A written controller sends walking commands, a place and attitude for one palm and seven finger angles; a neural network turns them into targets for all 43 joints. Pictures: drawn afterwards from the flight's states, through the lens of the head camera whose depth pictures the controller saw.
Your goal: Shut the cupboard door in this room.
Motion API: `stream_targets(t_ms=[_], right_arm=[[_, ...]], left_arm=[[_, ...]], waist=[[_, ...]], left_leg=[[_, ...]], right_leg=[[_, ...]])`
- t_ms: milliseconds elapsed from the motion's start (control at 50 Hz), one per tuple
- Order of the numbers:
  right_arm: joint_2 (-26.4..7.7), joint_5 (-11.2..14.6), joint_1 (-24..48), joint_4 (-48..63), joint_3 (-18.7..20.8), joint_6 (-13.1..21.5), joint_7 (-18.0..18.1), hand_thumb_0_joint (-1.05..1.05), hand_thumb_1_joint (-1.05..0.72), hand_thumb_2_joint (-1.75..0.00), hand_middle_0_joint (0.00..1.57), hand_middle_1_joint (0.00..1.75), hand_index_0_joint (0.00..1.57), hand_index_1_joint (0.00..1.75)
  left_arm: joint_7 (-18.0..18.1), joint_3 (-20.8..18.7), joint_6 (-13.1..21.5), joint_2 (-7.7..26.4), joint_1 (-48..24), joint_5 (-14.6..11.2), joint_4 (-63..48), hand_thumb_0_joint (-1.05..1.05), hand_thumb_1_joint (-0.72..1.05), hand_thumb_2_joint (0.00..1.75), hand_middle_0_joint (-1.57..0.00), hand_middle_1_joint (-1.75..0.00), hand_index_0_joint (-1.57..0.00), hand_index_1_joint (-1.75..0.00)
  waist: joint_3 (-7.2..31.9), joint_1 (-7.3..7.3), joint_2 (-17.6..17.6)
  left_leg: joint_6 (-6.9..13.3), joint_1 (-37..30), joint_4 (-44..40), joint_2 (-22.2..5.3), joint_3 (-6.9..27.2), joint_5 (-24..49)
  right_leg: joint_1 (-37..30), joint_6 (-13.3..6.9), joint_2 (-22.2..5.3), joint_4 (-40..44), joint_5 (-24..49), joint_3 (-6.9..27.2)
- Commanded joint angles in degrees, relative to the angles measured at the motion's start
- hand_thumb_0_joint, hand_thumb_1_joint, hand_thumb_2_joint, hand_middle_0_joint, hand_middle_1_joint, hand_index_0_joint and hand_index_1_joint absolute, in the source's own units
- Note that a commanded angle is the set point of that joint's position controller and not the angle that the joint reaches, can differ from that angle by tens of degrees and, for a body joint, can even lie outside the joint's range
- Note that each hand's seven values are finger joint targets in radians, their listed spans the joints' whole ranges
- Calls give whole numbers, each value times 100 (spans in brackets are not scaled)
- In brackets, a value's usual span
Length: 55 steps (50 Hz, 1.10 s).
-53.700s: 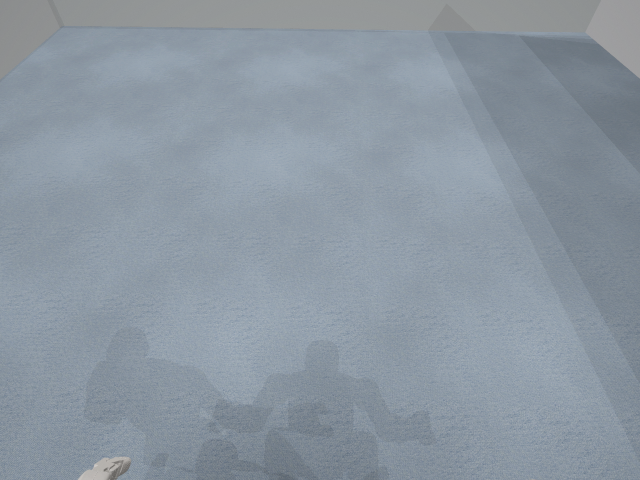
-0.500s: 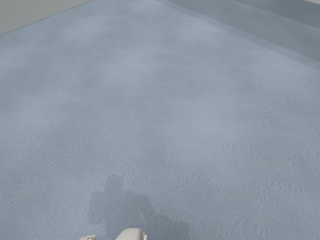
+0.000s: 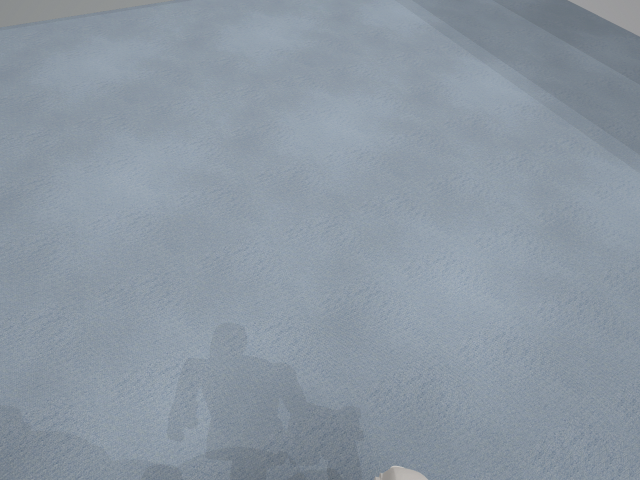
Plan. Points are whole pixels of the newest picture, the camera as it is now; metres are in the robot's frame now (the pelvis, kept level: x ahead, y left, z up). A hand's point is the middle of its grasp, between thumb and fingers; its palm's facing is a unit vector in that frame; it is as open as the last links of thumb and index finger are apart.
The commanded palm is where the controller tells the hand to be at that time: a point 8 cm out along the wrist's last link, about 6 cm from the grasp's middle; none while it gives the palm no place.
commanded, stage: turn or walk to find it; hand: left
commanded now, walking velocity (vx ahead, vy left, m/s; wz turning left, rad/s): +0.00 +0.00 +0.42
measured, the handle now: out of the picture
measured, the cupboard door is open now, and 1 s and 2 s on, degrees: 52 52 52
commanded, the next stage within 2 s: none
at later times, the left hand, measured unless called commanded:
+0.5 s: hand out of the picture +0.01 +0.16 -0.16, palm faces +0.27 -0.93 -0.26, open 7.3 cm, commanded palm none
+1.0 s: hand out of the picture +0.01 +0.20 -0.16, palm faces +0.43 -0.87 -0.24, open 7.3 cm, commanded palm none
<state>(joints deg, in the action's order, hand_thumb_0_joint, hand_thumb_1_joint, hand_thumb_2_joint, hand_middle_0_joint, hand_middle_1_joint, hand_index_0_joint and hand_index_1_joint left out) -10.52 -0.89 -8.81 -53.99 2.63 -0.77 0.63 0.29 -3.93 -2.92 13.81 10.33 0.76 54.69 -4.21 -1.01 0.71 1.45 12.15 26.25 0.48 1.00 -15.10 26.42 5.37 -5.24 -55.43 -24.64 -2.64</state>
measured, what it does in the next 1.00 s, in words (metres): steps on the spot, turning left: right foot, then left foot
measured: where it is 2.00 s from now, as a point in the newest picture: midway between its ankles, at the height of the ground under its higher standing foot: outside the picture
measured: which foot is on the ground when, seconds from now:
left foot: down 0.00-0.14, up 0.16-0.60, down 0.62-1.00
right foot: up 0.00-0.12, down 0.14-0.62, up 0.64-1.00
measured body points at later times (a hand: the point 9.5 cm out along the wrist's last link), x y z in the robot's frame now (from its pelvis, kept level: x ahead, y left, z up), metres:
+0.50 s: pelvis +0.01 -0.04 +0.00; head +0.06 -0.05 +0.45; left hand +0.00 +0.21 -0.14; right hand +0.12 -0.28 -0.16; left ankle -0.06 +0.10 -0.69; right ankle +0.02 -0.13 -0.74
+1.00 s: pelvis +0.01 -0.02 +0.00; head +0.05 -0.01 +0.44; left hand -0.01 +0.25 -0.14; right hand +0.18 -0.21 -0.16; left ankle -0.04 +0.08 -0.74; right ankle +0.07 -0.13 -0.72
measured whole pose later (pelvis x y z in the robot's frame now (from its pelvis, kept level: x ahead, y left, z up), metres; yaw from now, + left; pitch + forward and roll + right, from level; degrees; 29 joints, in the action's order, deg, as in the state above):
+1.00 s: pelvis +0.01 -0.02 +0.00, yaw +25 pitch +1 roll +0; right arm -10.6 -1.1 -10.2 -54.7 3.2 -1.5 0.5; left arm 0.3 -3.1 -2.3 11.7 8.7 0.5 53.5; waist -4.2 0.5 -1.0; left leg 0.8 13.6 28.9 1.2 2.2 -15.9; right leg 21.8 4.7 -3.5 -43.2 -23.7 -3.5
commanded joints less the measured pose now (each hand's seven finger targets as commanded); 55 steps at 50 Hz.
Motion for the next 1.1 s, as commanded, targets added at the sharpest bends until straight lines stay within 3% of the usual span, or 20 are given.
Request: stream_targets(t_ms=[0, 80, 100, 120, 140, 180, 240, 480, 560, 580, 600, 620, 680, 740, 880, 980, 1000, 1020, 1040, 1080], right_arm=[[-1163, -53, -330, 276, 333, 18, 35, 0, -90, -90, 20, 30, 20, 30], [-1095, -19, -190, 321, 352, -8, 16, 0, -90, -90, 20, 30, 20, 30], [-946, 16, -209, 351, 332, 8, -6, 0, -90, -90, 20, 30, 20, 30], [-555, 68, -332, 441, 280, 32, -55, 0, -90, -90, 20, 30, 20, 30], [-609, 46, -245, 557, 308, -33, -50, 0, -90, -90, 20, 30, 20, 30], [-750, 3, -293, 368, 381, -185, -66, 0, -90, -90, 20, 30, 20, 30], [-596, -22, -458, 125, 321, -212, -163, 0, -90, -90, 20, 30, 20, 30], [-395, 57, 190, 279, 111, -105, -156, 0, -90, -90, 20, 30, 20, 30], [-607, 34, -374, 171, 149, -6, -151, 0, -90, -90, 20, 30, 20, 30], [-1029, -3, -517, 199, 252, 41, -139, 0, -90, -90, 20, 30, 20, 30], [-1590, -12, -767, 207, 382, 24, -95, 0, -90, -90, 20, 30, 20, 30], [-1583, -8, -910, 82, 383, -5, -30, 0, -90, -90, 20, 30, 20, 30], [-1179, -36, -161, 217, 254, 24, 71, 0, -90, -90, 20, 30, 20, 30], [-1107, -14, -164, 240, 230, 75, 72, 0, -90, -90, 20, 30, 20, 30], [-1118, -40, -380, 227, 313, 31, 42, 0, -90, -90, 20, 30, 20, 30], [-1089, -27, -145, 311, 342, -5, 21, 0, -90, -90, 20, 30, 20, 30], [-966, 4, -144, 339, 332, 4, 5, 0, -90, -90, 20, 30, 20, 30], [-673, 58, -266, 403, 295, 23, -40, 0, -90, -90, 20, 30, 20, 30], [-498, 54, -183, 566, 271, 12, -55, 0, -90, -90, 20, 30, 20, 30], [-731, 10, -175, 424, 375, -173, -44, 0, -90, -90, 20, 30, 20, 30]], left_arm=[[19, -26, 169, 276, -96, -27, -538, 0, 90, 90, -20, -30, -20, -30], [48, -51, 282, 351, 359, -52, -438, 0, 90, 90, -20, -30, -20, -30], [68, -86, 352, 522, 640, -27, -394, 0, 90, 90, -20, -30, -20, -30], [129, -183, 413, 1037, 858, 79, -369, 0, 90, 90, -20, -30, -20, -30], [120, -185, 389, 1230, 872, 59, -429, 0, 90, 90, -20, -30, -20, -30], [173, -196, 360, 903, 282, 22, -576, 0, 90, 90, -20, -30, -20, -30], [150, -102, 411, 552, 26, 27, -691, 0, 90, 90, -20, -30, -20, -30], [128, -236, 369, 911, 851, 93, -264, 0, 90, 90, -20, -30, -20, -30], [108, -252, 306, 938, 627, 15, -248, 0, 90, 90, -20, -30, -20, -30], [81, -215, 271, 698, 677, -13, -333, 0, 90, 90, -20, -30, -20, -30], [47, -77, 237, 324, 569, -28, -523, 0, 90, 90, -20, -30, -20, -30], [103, -28, 160, 392, 160, 31, -579, 0, 90, 90, -20, -30, -20, -30], [16, -91, 151, 428, 97, 16, -349, 0, 90, 90, -20, -30, -20, -30], [1, -83, 142, 369, 301, 8, -256, 0, 90, 90, -20, -30, -20, -30], [28, -32, 158, 284, -75, -13, -482, 0, 90, 90, -20, -30, -20, -30], [50, -51, 266, 306, 379, -47, -427, 0, 90, 90, -20, -30, -20, -30], [69, -82, 324, 416, 582, -30, -376, 0, 90, 90, -20, -30, -20, -30], [118, -149, 389, 840, 802, 51, -359, 0, 90, 90, -20, -30, -20, -30], [131, -209, 393, 1187, 859, 85, -396, 0, 90, 90, -20, -30, -20, -30], [184, -224, 361, 935, 427, 27, -510, 0, 90, 90, -20, -30, -20, -30]], waist=[[532, 221, -1077], [658, -17, -968], [809, -151, -478], [1045, -203, 1104], [817, -221, 1384], [399, 2, 1154], [317, 145, 844], [687, -264, 1103], [906, 148, 619], [1090, 233, -448], [957, 378, -1840], [918, 543, -1580], [396, 176, -1073], [498, 101, -842], [491, 241, -1000], [637, -19, -933], [721, -129, -603], [985, -177, 573], [793, -232, 1490], [450, -68, 1143]], left_leg=[[777, -489, -394, -1323, 1278, 3022], [500, 140, 126, -1068, 1452, 2679], [227, 607, 612, -777, 1297, 1802], [-204, 1634, 1838, 36, 410, -244], [-304, 1742, 2988, 279, 248, -2094], [-287, 1821, 4285, -27, 532, -1555], [-446, 1818, 4477, -185, 286, -652], [-464, 1185, 1612, -169, -443, -1180], [-307, -336, -279, -227, -574, 346], [37, -1190, -634, -1062, 524, 1285], [815, -1511, -769, -2400, 2033, 3164], [1167, -1112, -791, -2489, 2031, 2842], [901, -528, -741, -1740, 1279, 2401], [726, -695, -683, -1395, 852, 2802], [798, -623, -492, -1362, 1159, 2928], [544, 94, 37, -1097, 1407, 2644], [300, 513, 392, -854, 1308, 1955], [-64, 1348, 1372, -258, 662, 518], [-310, 1920, 2619, 336, 102, -1936], [-287, 1828, 4165, -7, 509, -1706]], right_leg=[[-158, -6, 174, 920, -57, -134], [-1437, -125, 314, 2642, 1070, -223], [-2204, -189, -42, 3404, 1750, 51], [-3010, -680, -1492, 3625, 2644, 1407], [-2331, -1284, -2352, 3736, 3139, 1886], [-1494, -1390, -2010, 3994, 1954, 1653], [-1478, -1062, -1342, 3807, 2193, 437], [-2498, -1300, -1588, 3270, 3795, -90], [-1696, -746, -1411, 2355, 3024, -646], [-714, -401, -915, 1410, 1818, -913], [553, -65, -247, 317, -1221, -895], [539, -116, -246, -304, -1407, -293], [643, -103, -209, -771, -308, 29], [513, -30, -100, -593, 71, -9], [100, -1, 97, 570, -70, -94], [-1314, -127, 322, 2503, 930, -237], [-1969, -177, 103, 3237, 1558, -93], [-2798, -527, -1031, 3563, 2281, 945], [-2646, -1244, -2247, 3675, 3227, 1906], [-1598, -1501, -2122, 3926, 2240, 1770]])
